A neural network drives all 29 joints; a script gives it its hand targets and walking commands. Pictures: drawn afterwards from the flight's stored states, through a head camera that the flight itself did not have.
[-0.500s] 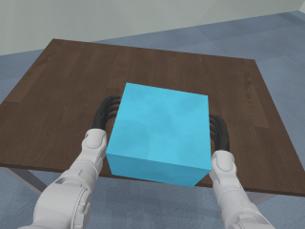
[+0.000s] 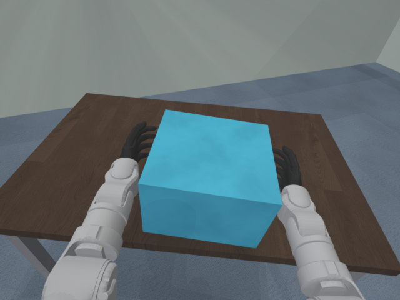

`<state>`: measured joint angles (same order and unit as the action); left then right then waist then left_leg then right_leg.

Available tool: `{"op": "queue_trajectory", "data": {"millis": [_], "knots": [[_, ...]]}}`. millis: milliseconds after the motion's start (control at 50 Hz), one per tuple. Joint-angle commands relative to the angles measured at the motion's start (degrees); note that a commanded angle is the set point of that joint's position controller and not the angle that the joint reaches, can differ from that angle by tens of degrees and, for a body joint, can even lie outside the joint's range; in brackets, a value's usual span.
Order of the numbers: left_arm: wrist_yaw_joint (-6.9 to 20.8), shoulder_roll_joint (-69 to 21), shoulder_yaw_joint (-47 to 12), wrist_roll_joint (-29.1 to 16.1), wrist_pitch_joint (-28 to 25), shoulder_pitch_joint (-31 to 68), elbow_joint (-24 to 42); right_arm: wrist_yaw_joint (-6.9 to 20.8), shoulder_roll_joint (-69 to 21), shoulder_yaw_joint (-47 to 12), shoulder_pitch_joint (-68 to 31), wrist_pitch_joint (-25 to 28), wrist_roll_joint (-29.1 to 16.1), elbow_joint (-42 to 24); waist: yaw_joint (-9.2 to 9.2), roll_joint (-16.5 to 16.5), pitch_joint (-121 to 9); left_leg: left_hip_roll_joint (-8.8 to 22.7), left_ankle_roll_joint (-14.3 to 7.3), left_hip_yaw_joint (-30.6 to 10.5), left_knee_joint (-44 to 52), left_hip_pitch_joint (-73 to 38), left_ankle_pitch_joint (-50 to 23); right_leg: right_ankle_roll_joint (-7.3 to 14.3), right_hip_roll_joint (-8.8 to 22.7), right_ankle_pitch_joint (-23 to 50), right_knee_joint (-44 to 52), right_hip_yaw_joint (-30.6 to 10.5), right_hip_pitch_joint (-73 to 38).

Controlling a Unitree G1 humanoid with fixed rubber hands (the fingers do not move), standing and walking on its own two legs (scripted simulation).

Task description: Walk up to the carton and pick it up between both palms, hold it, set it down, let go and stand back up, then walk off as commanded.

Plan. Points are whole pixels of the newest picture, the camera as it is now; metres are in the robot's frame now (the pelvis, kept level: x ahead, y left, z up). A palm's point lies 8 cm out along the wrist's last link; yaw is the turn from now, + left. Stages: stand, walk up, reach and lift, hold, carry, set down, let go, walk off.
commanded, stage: reach and lift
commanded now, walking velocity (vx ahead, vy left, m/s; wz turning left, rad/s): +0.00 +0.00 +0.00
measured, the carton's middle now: (208, 175) +0.40 +0.01 +0.08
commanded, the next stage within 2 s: hold in 1.40 s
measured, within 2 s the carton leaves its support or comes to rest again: neither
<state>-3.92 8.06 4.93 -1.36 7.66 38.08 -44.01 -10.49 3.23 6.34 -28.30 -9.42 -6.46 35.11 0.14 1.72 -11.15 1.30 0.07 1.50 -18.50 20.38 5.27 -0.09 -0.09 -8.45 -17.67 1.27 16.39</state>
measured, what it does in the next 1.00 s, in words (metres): stands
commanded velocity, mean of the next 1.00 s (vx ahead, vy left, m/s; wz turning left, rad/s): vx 0.00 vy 0.00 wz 0.00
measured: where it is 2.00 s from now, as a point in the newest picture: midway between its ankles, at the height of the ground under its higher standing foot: outside the picture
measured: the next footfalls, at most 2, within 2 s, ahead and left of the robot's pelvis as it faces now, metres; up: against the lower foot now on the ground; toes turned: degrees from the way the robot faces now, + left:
none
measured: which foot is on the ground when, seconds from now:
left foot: down 0.00-1.00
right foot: down 0.00-1.00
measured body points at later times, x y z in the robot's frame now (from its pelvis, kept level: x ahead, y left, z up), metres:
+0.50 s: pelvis +0.00 +0.00 +0.00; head -0.02 +0.02 +0.45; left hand +0.40 +0.18 +0.15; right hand +0.38 -0.16 +0.12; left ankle +0.04 +0.12 -0.75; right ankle +0.00 -0.12 -0.75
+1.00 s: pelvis +0.00 +0.00 +0.00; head -0.03 +0.02 +0.45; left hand +0.40 +0.18 +0.16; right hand +0.38 -0.16 +0.14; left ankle +0.04 +0.12 -0.75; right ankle +0.00 -0.12 -0.75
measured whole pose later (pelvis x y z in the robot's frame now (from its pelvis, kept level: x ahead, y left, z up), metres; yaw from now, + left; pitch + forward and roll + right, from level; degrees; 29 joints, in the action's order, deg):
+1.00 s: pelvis +0.00 +0.00 +0.00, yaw +0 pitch +4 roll -1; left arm -3.7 5.1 11.4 3.1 26.7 37.2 -24.9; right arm -9.2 4.5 6.3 -32.5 -20.1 -8.2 28.8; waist -0.6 1.7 -8.8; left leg 1.4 0.1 1.4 -18.2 17.2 5.3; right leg -0.1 -0.2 -8.3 -17.1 1.3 13.1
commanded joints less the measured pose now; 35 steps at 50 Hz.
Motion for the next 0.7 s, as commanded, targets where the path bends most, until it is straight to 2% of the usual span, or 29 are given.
{"op": "queue_trajectory", "data": {"millis": [0, 20, 40, 60, 80, 100, 120, 140, 160, 180, 200, 220, 260, 300, 360, 380, 400, 420, 440, 460, 480, 500, 520, 540, 600, 620, 640, 680], "knots": [[10.99, -46.78, -18.12, 3.23, 3.12, 28.86, 16.68, 7.99, -36.06, -27.86, -52.99, 4.47, -2.54, -20.37, -0.66, -3.49, -21.41, -2.53, 1.14, -2.54, -0.73, -23.06, -9.64, -0.28, -1.91, 7.31, 3.35, -0.54, -10.06], [11.14, -46.09, -17.44, 3.79, 3.77, 30.29, 17.30, 7.86, -35.41, -26.45, -51.54, 3.94, -2.38, -18.01, -1.73, -3.73, -18.53, -2.54, 1.37, -2.40, -0.61, -23.01, -8.50, -0.40, -1.91, 6.60, 3.59, -0.47, -9.25], [11.23, -46.17, -16.63, 4.08, 4.42, 30.74, 17.42, 8.04, -35.21, -24.81, -51.93, 3.68, -2.11, -16.95, -1.52, -4.19, -17.55, -2.45, 1.62, -2.27, -0.28, -23.38, -7.48, -0.12, -1.86, 4.56, 3.80, -0.28, -8.30], [11.24, -45.63, -15.62, 4.01, 4.71, 33.19, 19.58, 8.39, -36.29, -25.14, -53.19, 3.30, -2.38, -17.16, -0.36, -3.59, -17.93, -2.66, 1.01, -2.20, -0.09, -22.71, -6.16, -0.19, -1.69, 2.61, 4.15, -0.66, -8.26], [11.15, -45.51, -15.57, 4.65, 5.62, 32.08, 18.21, 8.51, -35.51, -23.89, -52.73, 2.90, -1.32, -15.81, -0.88, -3.87, -16.30, -2.59, 1.38, -2.42, 0.24, -22.71, -5.25, -0.06, -1.83, 1.40, 4.26, -0.20, -7.34], [11.18, -45.33, -15.35, 4.53, 6.43, 32.46, 18.88, 8.60, -35.34, -24.10, -54.11, 2.73, -1.85, -17.25, -0.83, -3.41, -17.90, -2.37, 1.33, -2.24, 0.31, -23.15, -4.92, 0.02, -2.11, 1.51, 3.96, -0.07, -8.50], [11.00, -46.05, -15.19, 4.06, 7.04, 31.79, 19.34, 8.68, -35.36, -25.10, -56.21, 2.97, -2.84, -19.07, 0.15, -3.16, -19.32, -2.54, 1.17, -1.99, -0.16, -23.07, -6.46, -0.01, -2.07, 2.56, 3.89, -0.10, -8.30], [11.09, -45.11, -14.23, 5.26, 7.87, 31.27, 18.82, 8.55, -34.93, -24.17, -53.62, 1.97, -2.29, -15.69, -0.55, -4.03, -15.91, -2.89, 1.26, -2.04, 0.16, -22.29, -5.02, -0.09, -1.85, 1.70, 4.45, -0.33, -8.27], [10.89, -44.97, -15.19, 4.64, 8.38, 31.75, 20.33, 8.71, -35.07, -24.08, -55.05, 2.10, -2.56, -17.77, -0.30, -3.98, -17.71, -2.61, 1.23, -2.12, -0.02, -22.93, -5.23, 0.06, -2.10, 1.78, 4.18, -0.27, -8.69], [10.97, -45.00, -14.82, 4.71, 8.83, 32.07, 21.06, 8.79, -35.73, -24.52, -54.59, 1.60, -2.40, -16.77, 0.15, -3.25, -17.83, -2.75, 1.30, -2.16, -0.34, -23.75, -5.74, -0.16, -2.26, 1.95, 4.07, 0.02, -8.63], [10.86, -45.43, -16.21, 4.08, 9.37, 31.51, 23.37, 8.65, -36.03, -25.80, -55.08, 1.55, -3.68, -18.92, 0.10, -3.54, -19.23, -2.94, 1.45, -2.01, -0.83, -24.57, -7.44, -0.30, -2.45, 3.73, 3.86, -0.09, -9.37], [10.38, -46.66, -17.62, 3.55, 10.27, 29.93, 22.85, 8.68, -34.81, -25.02, -56.81, 1.76, -4.00, -20.68, -0.47, -5.25, -21.20, -2.68, 2.11, -2.46, -1.11, -25.19, -8.46, 0.16, -2.72, 4.81, 3.68, 0.11, -9.13], [10.33, -46.32, -17.20, 4.15, 11.40, 28.70, 23.57, 8.59, -34.69, -25.08, -55.29, 0.78, -4.76, -20.25, -0.60, -4.49, -18.68, -2.62, 1.99, -2.61, -1.15, -25.07, -7.85, -0.01, -3.15, 3.64, 4.01, 0.28, -8.47], [10.38, -47.53, -17.91, 3.26, 12.27, 27.68, 25.99, 8.52, -34.21, -25.66, -54.72, 0.29, -5.18, -22.55, -0.94, -4.19, -20.90, -2.61, 2.08, -2.36, -1.75, -26.16, -11.15, -0.14, -3.09, 7.84, 3.46, 0.38, -10.31], [10.86, -44.22, -14.52, 5.65, 14.04, 26.93, 24.27, 8.26, -33.34, -24.49, -53.39, -1.16, -4.42, -20.61, -0.31, -2.99, -16.31, -2.94, 1.01, -2.15, -0.83, -24.49, -8.36, -0.62, -2.87, 5.28, 4.00, 0.12, -10.00], [10.85, -44.48, -15.42, 5.09, 14.48, 26.89, 25.95, 8.21, -33.39, -24.86, -54.32, -1.09, -5.18, -22.14, -0.11, -3.36, -18.23, -2.96, 1.36, -2.18, -1.22, -25.35, -9.50, -0.66, -3.06, 6.54, 3.62, 0.27, -10.73], [10.87, -45.49, -16.46, 4.56, 14.64, 26.97, 26.02, 8.37, -32.68, -24.40, -54.28, -1.05, -5.41, -21.79, -0.99, -4.25, -18.16, -2.87, 1.85, -2.50, -1.15, -25.38, -9.76, -0.39, -3.20, 6.54, 3.69, 0.45, -10.35], [10.50, -45.29, -17.43, 4.02, 14.76, 27.37, 27.68, 8.26, -33.01, -25.13, -55.95, -0.82, -5.87, -24.84, -0.62, -4.56, -21.18, -2.91, 2.00, -2.51, -1.95, -25.99, -11.79, -0.45, -3.43, 8.54, 3.32, 0.58, -10.76], [10.33, -46.19, -17.98, 3.90, 14.89, 27.36, 29.04, 8.38, -33.16, -25.30, -54.25, -1.16, -6.08, -24.04, -0.78, -5.39, -20.66, -2.80, 2.36, -2.72, -2.14, -26.44, -13.70, -0.32, -3.39, 10.45, 3.09, 0.57, -11.00], [10.23, -46.24, -17.79, 3.50, 15.07, 27.28, 29.25, 8.43, -33.48, -25.75, -54.09, -1.57, -5.88, -24.32, -0.48, -3.97, -21.33, -2.83, 2.34, -2.70, -2.08, -27.03, -13.21, -0.66, -3.57, 10.06, 2.92, 0.70, -11.55], [10.06, -45.56, -18.55, 2.98, 14.91, 28.10, 30.82, 8.33, -34.06, -26.60, -54.21, -1.66, -6.39, -25.65, -0.32, -4.05, -22.94, -3.05, 2.09, -2.81, -2.45, -27.08, -14.16, -0.71, -3.59, 11.07, 2.95, 0.57, -11.96], [10.09, -44.48, -17.84, 3.77, 15.49, 26.24, 29.48, 8.07, -33.00, -26.72, -54.44, -1.61, -6.49, -25.77, -0.03, -4.26, -21.65, -3.09, 2.00, -2.53, -2.47, -26.77, -13.46, -0.88, -3.48, 11.29, 3.10, 0.50, -11.28], [10.28, -44.44, -17.10, 4.62, 16.18, 26.61, 28.55, 8.03, -32.44, -25.35, -52.95, -2.46, -5.98, -22.24, -0.66, -4.77, -18.69, -3.16, 2.16, -2.65, -1.83, -26.00, -11.67, -0.63, -3.34, 9.26, 3.26, 0.56, -11.13], [10.32, -44.99, -17.62, 4.19, 16.38, 26.37, 30.10, 8.06, -32.70, -25.72, -53.72, -2.26, -6.88, -24.99, -0.68, -4.79, -20.84, -3.06, 2.02, -2.63, -2.07, -26.44, -13.42, -0.63, -3.54, 10.93, 3.13, 0.50, -11.96], [10.18, -45.25, -18.57, 3.23, 16.94, 25.31, 31.31, 7.85, -32.40, -26.61, -53.74, -2.84, -7.67, -27.70, -0.80, -3.61, -22.35, -3.04, 2.14, -3.02, -2.68, -27.69, -16.06, -0.77, -3.84, 13.61, 2.90, 0.60, -12.33], [10.27, -44.88, -18.13, 3.62, 17.18, 26.78, 31.89, 7.90, -32.09, -26.17, -52.37, -3.32, -7.79, -25.22, -0.79, -4.66, -20.63, -3.11, 2.30, -2.81, -2.51, -27.54, -15.00, -0.92, -3.59, 12.27, 3.03, 0.50, -11.82], [10.10, -45.74, -18.62, 3.47, 17.28, 26.13, 31.40, 7.98, -32.04, -26.38, -55.16, -2.88, -7.50, -27.60, -0.57, -4.06, -22.59, -3.04, 2.25, -2.88, -2.51, -27.80, -15.51, -0.90, -3.83, 12.65, 3.09, 0.69, -11.52], [10.35, -44.89, -17.93, 3.55, 18.04, 26.03, 30.60, 7.87, -31.16, -25.32, -53.03, -3.98, -7.46, -24.48, -1.47, -4.41, -19.56, -3.11, 2.20, -2.87, -1.88, -27.40, -13.45, -0.88, -3.42, 11.43, 3.60, 0.52, -11.43]]}}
